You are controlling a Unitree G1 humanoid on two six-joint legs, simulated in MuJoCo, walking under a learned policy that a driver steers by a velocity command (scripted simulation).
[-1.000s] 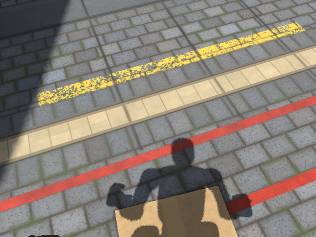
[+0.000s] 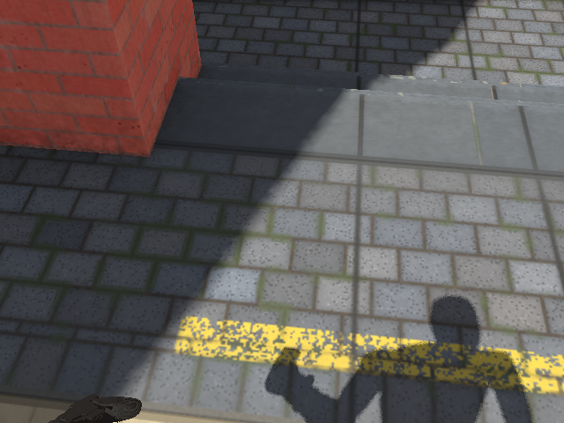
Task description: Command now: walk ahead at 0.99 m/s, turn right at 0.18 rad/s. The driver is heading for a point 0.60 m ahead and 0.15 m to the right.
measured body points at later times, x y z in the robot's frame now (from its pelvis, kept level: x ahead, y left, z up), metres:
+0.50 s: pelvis +0.48 -0.04 +0.02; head +0.52 -0.04 +0.46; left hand +0.61 +0.24 -0.11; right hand +0.58 -0.34 -0.06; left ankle +0.57 +0.07 -0.71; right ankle +0.29 -0.08 -0.60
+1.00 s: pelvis +0.73 -0.14 +0.02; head +0.76 -0.16 +0.47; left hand +0.98 +0.01 -0.09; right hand +0.72 -0.44 -0.10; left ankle +0.82 +0.00 -0.68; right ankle +0.76 -0.25 -0.71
